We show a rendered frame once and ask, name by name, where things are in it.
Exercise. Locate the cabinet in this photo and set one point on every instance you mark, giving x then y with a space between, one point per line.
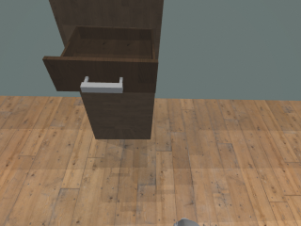
126 115

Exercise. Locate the handle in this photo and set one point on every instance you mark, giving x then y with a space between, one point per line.
101 87

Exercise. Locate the drawer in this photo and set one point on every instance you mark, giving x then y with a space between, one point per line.
105 54

